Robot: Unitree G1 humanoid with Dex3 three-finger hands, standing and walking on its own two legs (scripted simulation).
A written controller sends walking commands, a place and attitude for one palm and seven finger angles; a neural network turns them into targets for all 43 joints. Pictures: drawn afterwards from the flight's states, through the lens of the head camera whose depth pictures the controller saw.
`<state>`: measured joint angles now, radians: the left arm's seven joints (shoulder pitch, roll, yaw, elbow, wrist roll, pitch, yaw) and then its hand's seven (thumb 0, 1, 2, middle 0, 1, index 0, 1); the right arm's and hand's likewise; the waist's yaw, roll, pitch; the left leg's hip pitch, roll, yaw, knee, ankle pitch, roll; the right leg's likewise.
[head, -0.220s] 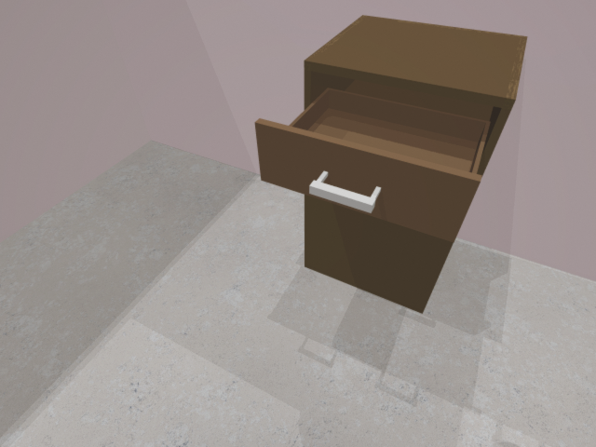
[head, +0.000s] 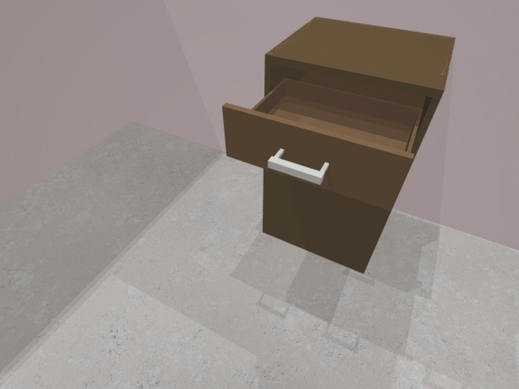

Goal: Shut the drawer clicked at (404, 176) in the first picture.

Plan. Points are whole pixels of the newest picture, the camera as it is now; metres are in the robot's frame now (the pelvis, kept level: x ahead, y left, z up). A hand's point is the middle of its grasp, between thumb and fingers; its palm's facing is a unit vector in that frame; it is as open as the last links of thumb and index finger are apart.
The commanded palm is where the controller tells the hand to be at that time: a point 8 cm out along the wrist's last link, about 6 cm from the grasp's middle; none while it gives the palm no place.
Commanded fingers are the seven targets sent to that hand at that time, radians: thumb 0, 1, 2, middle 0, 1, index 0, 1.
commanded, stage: stand and wait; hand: left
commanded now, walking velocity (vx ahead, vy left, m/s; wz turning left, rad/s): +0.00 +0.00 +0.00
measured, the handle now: (298, 164) +0.62 -0.06 +0.00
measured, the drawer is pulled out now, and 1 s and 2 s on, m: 0.29 0.29 0.29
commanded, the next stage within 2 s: look at it before walking up in 0.62 s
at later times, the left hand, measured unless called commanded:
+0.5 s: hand out of the picture +0.05 +0.25 -0.16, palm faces -0.02 -0.94 -0.33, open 7.4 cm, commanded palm none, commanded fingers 0.00 0.90 0.90 -0.20 -0.30 -0.20 -0.30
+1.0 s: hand out of the picture +0.08 +0.26 -0.15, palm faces -0.02 -0.94 -0.34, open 7.4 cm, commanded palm none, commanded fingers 0.00 0.90 0.90 -0.20 -0.30 -0.20 -0.30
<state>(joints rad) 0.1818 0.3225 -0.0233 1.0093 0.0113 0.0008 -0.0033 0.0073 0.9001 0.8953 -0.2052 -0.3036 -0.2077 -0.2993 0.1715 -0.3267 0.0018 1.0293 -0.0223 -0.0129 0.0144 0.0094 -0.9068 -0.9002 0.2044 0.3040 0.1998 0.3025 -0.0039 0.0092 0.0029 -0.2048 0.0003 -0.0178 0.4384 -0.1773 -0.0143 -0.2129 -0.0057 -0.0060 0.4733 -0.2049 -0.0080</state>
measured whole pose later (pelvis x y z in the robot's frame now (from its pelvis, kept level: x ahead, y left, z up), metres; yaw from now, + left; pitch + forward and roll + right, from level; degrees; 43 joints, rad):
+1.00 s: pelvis +0.02 +0.01 +0.01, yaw +0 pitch -2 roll +0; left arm 0.16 0.34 -0.01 1.09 0.01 -0.01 0.00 0.01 0.90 0.90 -0.20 -0.30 -0.21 -0.30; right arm 0.12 -0.33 0.00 1.11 -0.01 -0.02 0.01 0.01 -0.91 -0.90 0.20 0.30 0.20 0.30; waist 0.00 0.00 0.04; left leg -0.16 -0.01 -0.02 0.36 -0.16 -0.01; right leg -0.16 -0.01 -0.01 0.38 -0.18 0.00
